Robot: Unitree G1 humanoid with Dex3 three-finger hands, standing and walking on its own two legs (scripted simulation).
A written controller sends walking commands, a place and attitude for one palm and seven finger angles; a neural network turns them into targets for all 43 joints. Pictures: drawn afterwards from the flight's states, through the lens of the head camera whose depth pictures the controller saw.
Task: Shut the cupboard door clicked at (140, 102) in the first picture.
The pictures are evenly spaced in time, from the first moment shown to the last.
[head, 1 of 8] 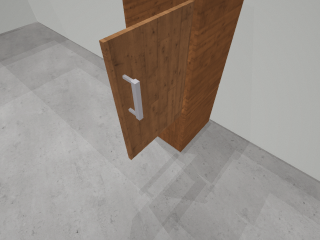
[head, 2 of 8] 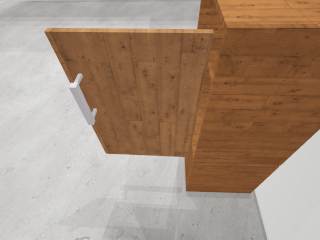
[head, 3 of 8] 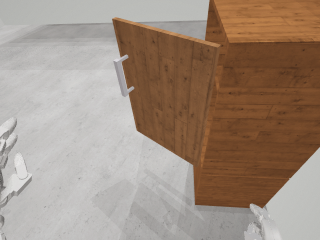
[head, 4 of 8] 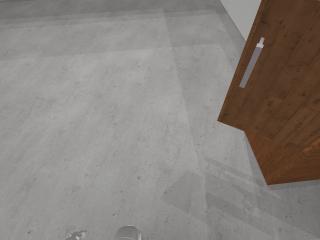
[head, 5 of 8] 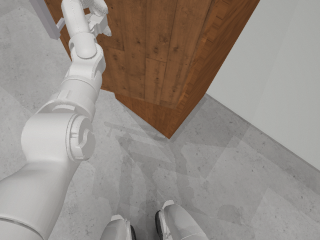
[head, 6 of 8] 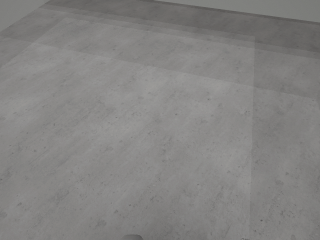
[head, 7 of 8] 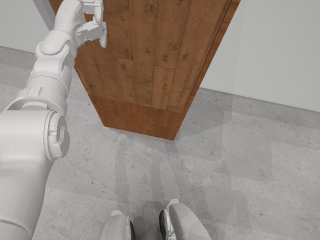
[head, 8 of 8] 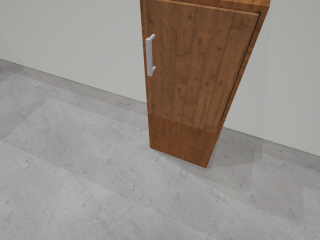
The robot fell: no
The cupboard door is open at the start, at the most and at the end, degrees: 89 89 0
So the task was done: yes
